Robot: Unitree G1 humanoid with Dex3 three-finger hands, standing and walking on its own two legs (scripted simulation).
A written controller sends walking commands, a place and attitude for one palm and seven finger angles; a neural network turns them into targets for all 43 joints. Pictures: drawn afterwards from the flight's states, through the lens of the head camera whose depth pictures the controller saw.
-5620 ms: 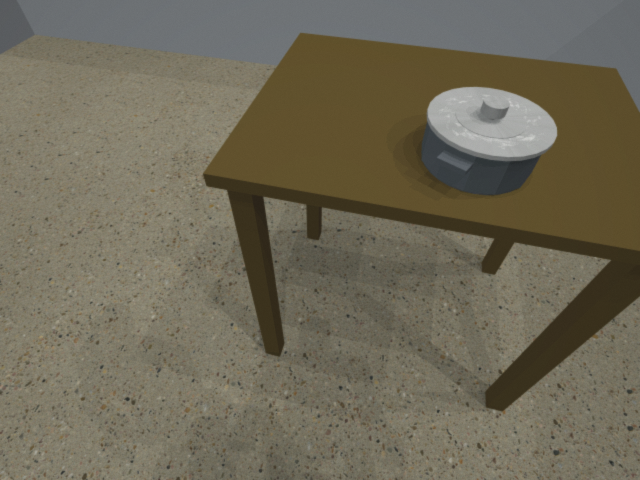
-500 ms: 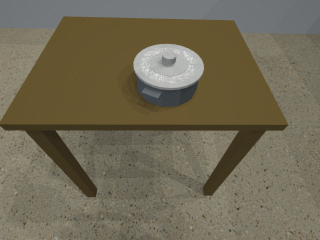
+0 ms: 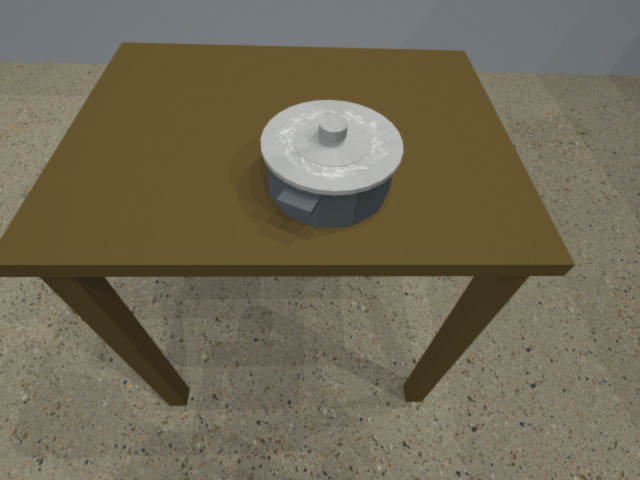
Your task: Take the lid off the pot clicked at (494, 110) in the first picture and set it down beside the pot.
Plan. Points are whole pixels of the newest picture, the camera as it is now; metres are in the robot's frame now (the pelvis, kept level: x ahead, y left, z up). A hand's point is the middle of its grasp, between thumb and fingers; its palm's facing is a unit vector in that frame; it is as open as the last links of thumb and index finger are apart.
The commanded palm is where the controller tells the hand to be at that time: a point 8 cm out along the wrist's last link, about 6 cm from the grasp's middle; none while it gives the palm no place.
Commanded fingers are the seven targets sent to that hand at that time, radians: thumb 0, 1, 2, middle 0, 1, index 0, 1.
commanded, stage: look again from close up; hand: left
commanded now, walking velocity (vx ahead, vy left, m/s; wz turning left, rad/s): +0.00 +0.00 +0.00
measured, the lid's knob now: (333, 128) +0.55 +0.03 +0.13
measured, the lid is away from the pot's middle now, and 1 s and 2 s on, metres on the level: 0.00 0.00 0.00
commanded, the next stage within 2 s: shuffle to correct the standing spot in 0.12 s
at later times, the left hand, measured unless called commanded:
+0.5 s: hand out of the picture +0.02 +0.17 -0.18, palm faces +0.07 -0.98 -0.19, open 7.4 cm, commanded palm none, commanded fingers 0.00 0.90 0.90 -0.20 -0.30 -0.20 -0.30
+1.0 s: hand out of the picture +0.06 +0.10 -0.20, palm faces +0.12 -0.98 -0.13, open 7.4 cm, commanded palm none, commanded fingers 0.00 0.90 0.90 -0.20 -0.30 -0.20 -0.30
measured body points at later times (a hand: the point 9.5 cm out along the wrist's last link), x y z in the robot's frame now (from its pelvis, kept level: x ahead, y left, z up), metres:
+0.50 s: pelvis +0.02 -0.02 +0.00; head +0.04 -0.01 +0.45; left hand +0.01 +0.22 -0.16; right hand +0.02 -0.24 -0.16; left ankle +0.00 +0.12 -0.74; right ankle -0.01 -0.14 -0.74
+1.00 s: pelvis +0.06 -0.07 -0.01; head +0.10 -0.02 +0.44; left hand +0.05 +0.16 -0.19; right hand +0.11 -0.30 -0.14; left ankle +0.05 +0.04 -0.74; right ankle +0.02 -0.20 -0.66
